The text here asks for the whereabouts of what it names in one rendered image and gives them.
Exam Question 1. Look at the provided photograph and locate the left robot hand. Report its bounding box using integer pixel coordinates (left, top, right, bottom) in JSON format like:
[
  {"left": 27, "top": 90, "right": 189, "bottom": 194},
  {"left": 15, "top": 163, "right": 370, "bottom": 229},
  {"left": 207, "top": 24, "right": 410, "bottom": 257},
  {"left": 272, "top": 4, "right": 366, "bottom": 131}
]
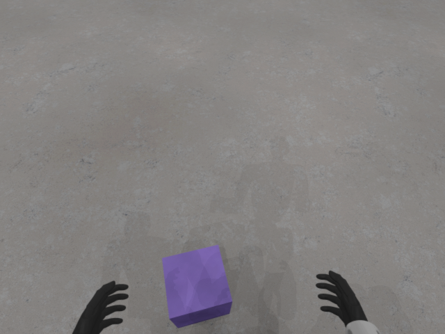
[{"left": 72, "top": 281, "right": 129, "bottom": 334}]

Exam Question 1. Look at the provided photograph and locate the robot right forearm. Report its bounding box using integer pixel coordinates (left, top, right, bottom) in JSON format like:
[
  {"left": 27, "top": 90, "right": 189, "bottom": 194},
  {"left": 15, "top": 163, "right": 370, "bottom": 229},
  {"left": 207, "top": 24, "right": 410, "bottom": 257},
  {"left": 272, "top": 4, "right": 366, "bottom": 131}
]
[{"left": 346, "top": 320, "right": 381, "bottom": 334}]

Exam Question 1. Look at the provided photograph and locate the right robot hand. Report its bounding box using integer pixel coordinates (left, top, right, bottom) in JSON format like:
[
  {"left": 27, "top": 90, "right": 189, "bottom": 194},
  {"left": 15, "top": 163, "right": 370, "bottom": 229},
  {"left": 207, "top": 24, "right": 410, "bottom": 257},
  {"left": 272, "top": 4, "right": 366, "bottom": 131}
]
[{"left": 316, "top": 271, "right": 368, "bottom": 327}]

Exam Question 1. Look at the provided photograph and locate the carton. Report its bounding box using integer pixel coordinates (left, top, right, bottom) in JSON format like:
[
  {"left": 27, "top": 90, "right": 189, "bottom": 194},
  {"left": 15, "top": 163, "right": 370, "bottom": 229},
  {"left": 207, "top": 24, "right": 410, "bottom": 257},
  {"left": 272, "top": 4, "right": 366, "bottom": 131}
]
[{"left": 162, "top": 245, "right": 232, "bottom": 328}]

